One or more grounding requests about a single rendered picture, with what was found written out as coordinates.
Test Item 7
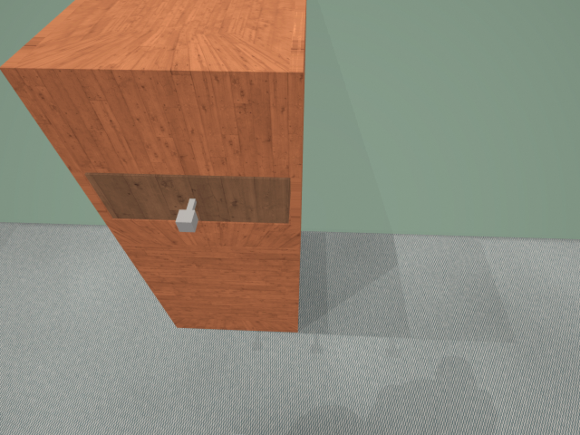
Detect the drawer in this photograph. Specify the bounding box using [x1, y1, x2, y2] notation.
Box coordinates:
[84, 172, 291, 224]

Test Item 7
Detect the cabinet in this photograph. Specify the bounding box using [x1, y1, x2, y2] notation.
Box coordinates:
[0, 0, 306, 333]

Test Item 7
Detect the handle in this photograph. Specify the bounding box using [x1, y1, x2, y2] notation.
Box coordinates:
[176, 198, 198, 232]

